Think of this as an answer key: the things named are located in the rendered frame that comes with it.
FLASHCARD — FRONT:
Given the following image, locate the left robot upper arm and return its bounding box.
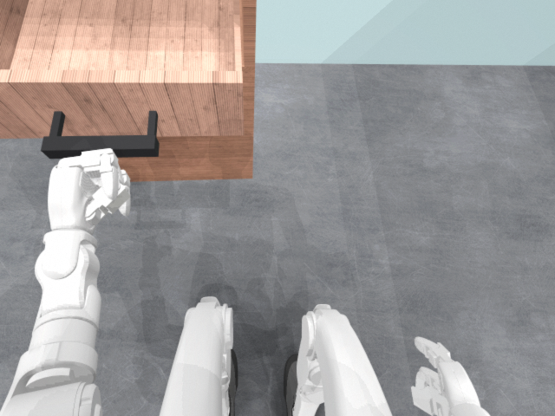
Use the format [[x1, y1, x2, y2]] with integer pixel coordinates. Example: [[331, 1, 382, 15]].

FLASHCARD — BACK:
[[2, 381, 103, 416]]

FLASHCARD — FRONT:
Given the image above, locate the robot left thigh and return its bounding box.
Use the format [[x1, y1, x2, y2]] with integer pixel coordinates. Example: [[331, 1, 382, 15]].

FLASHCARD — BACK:
[[160, 302, 233, 416]]

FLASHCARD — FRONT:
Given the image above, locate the drawer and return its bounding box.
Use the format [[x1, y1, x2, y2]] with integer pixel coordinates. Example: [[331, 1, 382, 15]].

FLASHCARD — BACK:
[[0, 0, 244, 139]]

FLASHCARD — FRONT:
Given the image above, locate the robot left hand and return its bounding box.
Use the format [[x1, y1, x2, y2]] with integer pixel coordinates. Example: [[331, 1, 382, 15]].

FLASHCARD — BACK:
[[48, 148, 131, 235]]

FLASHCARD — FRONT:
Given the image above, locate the handle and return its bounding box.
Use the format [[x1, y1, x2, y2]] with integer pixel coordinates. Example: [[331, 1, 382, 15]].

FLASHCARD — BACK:
[[41, 111, 160, 159]]

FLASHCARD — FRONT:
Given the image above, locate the robot left forearm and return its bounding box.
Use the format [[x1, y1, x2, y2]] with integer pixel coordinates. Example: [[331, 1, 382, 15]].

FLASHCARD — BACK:
[[0, 229, 101, 416]]

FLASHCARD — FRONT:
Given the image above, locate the cabinet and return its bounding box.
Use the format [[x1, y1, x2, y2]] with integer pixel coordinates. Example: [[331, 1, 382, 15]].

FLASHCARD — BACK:
[[118, 0, 257, 182]]

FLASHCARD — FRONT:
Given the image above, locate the robot right hand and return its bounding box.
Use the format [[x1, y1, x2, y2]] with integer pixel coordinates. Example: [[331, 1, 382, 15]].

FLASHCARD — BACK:
[[411, 337, 480, 416]]

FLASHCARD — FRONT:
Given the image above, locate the right robot shin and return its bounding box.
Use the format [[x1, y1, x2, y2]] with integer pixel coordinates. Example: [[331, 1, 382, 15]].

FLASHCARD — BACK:
[[292, 304, 348, 416]]

